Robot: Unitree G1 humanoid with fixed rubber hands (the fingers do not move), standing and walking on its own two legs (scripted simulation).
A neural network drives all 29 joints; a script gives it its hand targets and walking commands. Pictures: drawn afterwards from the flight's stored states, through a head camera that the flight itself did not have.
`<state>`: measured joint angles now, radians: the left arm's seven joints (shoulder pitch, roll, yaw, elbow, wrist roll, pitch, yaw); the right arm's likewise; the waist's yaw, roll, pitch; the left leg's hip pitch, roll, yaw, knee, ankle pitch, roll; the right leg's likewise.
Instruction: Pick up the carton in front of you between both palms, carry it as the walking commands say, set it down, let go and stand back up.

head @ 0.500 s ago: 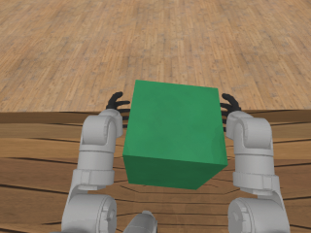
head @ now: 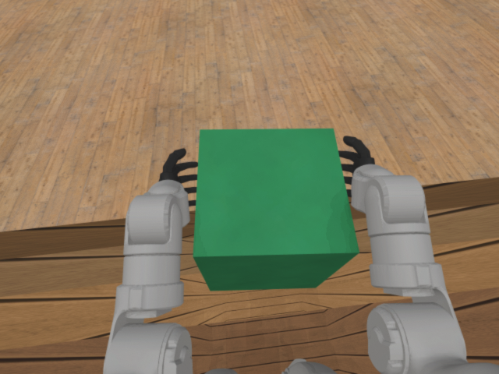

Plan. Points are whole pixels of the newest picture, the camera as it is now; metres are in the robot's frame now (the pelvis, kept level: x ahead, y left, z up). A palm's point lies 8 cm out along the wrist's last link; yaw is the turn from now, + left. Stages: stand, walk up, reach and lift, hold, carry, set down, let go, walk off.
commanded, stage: carry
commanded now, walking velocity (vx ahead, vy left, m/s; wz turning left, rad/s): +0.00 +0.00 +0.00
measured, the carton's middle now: (265, 218) +0.37 +0.00 +0.02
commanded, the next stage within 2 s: none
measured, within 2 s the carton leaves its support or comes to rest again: neither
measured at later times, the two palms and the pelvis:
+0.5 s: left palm (197, 117) +0.70 +0.17 -0.01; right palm (310, 110) +0.69 -0.12 +0.00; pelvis +0.34 +0.04 -0.12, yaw +1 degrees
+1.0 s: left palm (209, 97) +1.00 +0.18 -0.17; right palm (287, 87) +1.04 -0.10 -0.16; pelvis +0.66 +0.01 -0.25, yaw +1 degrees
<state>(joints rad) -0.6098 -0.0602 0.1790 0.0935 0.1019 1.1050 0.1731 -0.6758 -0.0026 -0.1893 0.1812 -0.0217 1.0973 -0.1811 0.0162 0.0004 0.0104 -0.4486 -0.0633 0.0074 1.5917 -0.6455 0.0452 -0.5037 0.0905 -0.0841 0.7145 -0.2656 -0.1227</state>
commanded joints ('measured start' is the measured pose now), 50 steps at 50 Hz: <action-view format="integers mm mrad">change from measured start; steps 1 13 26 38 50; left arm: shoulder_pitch -690 -800 -844 -887 -1051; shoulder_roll -1045 -1136 -1039 -1032 -1200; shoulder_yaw -645 -719 -502 -536 -520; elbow -78 -179 -21 -95 -5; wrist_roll -496 -607 -442 -447 -590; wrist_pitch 2 -40 1 8 4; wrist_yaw -274 -303 -256 -230 -314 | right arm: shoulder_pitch -591 -534 -641 -589 -704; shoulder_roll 1101 1113 1219 1233 1232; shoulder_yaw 587 599 553 518 430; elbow -62 -150 85 117 76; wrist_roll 360 294 457 425 332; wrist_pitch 30 -21 45 63 30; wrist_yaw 286 255 349 343 306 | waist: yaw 88 113 -81 99 83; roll -58 -82 62 34 -27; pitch -519 -439 -404 -512 -480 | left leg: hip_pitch -507 26 359 92 -407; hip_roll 58 -23 308 112 93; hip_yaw -153 115 -419 7 -62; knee -58 -1024 -1001 -326 -572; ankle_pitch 69 942 939 920 666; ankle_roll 5 -12 226 38 -10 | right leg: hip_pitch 766 272 -264 523 505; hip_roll -378 -82 -99 -13 -232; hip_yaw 668 190 111 -46 410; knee -48 146 358 -222 50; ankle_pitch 385 311 -95 618 391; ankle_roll -194 -63 101 46 -124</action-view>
